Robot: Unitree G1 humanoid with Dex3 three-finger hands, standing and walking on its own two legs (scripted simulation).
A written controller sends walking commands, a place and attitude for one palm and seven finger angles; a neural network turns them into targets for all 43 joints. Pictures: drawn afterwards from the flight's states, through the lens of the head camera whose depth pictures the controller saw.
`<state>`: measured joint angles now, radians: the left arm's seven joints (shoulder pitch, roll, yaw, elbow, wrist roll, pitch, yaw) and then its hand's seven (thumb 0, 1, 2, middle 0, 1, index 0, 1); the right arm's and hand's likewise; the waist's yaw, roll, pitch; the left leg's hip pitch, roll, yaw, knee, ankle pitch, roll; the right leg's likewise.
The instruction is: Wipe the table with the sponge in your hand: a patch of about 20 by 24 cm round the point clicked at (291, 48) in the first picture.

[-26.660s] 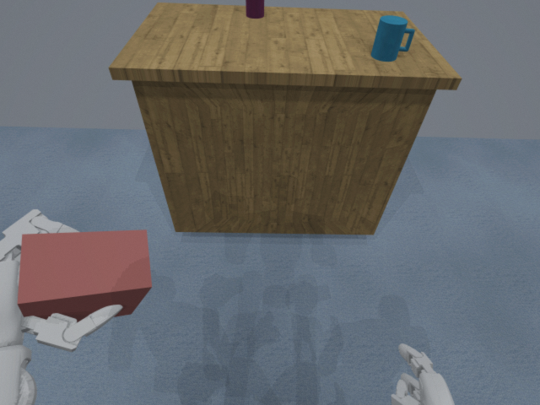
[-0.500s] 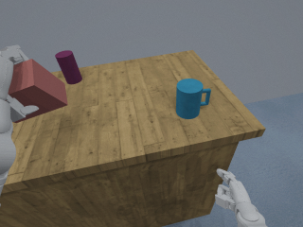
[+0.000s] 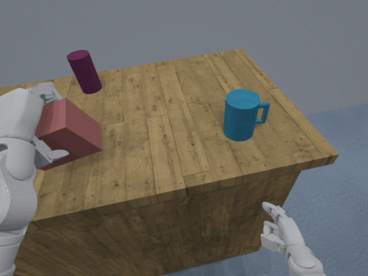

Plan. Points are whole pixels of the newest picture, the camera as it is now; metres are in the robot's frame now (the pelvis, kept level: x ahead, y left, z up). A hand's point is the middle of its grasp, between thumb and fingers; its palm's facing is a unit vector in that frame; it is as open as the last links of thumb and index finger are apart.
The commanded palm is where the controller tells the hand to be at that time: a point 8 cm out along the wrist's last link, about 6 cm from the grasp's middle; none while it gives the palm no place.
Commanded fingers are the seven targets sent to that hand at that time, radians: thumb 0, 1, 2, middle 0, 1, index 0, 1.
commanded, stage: move the sponge above the wiping area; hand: left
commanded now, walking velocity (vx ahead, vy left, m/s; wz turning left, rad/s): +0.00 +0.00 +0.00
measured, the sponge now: (60, 140) +0.28 +0.30 +0.17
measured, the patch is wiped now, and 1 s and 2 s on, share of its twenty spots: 0.25 0.30 0.40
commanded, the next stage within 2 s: none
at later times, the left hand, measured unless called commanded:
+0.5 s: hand (78, 155) +0.26 +0.25 +0.17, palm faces +0.22 -0.25 -0.94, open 9.7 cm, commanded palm +0.21 +0.27 +0.29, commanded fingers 0.00 0.10 1.30 -1.20 -1.60 -1.20 -1.60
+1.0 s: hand (82, 137) +0.27 +0.24 +0.20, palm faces +0.29 -0.05 -0.95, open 9.7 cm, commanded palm +0.24 +0.26 +0.28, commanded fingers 0.00 0.10 1.30 -1.20 -1.60 -1.20 -1.60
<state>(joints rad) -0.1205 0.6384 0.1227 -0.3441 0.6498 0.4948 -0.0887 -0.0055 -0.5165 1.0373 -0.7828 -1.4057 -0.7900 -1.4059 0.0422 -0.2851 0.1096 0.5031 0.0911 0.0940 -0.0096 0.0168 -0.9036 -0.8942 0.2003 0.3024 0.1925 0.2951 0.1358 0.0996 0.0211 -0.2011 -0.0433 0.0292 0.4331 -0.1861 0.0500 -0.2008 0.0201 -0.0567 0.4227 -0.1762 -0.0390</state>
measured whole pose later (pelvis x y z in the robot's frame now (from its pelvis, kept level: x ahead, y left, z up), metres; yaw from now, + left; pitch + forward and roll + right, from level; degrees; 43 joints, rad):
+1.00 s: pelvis +0.00 -0.01 +0.00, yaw -1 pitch -4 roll +0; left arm -0.07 0.67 -0.08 -0.43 0.79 0.39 -0.06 -0.01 -0.53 1.02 -0.79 -1.44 -0.83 -1.41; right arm 0.04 -0.29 0.10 0.58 0.03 0.06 -0.05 0.02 -0.90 -0.89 0.20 0.30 0.20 0.30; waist 0.16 0.09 0.02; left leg -0.19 -0.03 0.05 0.47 -0.22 0.04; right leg -0.21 0.03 -0.03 0.48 -0.21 -0.06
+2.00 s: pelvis +0.02 +0.00 +0.00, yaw -1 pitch -2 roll +0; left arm -0.23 0.61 0.01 -0.20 0.78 0.49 -0.10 0.00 -0.54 1.02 -0.79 -1.45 -0.83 -1.42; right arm 0.04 -0.26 0.12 0.55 0.07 0.09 -0.02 0.02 -0.90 -0.89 0.20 0.30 0.20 0.30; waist 0.13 0.10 -0.03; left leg -0.18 -0.04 0.04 0.42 -0.21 0.05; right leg -0.19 0.03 -0.04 0.42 -0.20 -0.04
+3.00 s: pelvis -0.01 +0.00 -0.01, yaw -3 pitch -5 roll +1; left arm -0.06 0.58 -0.02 -0.33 0.80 0.33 -0.09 -0.01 -0.55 0.98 -0.83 -1.49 -0.86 -1.47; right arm 0.05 -0.27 0.07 0.57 0.03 0.05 -0.05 0.02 -0.90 -0.89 0.20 0.30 0.20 0.30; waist 0.13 0.09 0.05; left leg -0.18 -0.04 0.06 0.47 -0.21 0.05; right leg -0.23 0.03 0.00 0.51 -0.20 -0.05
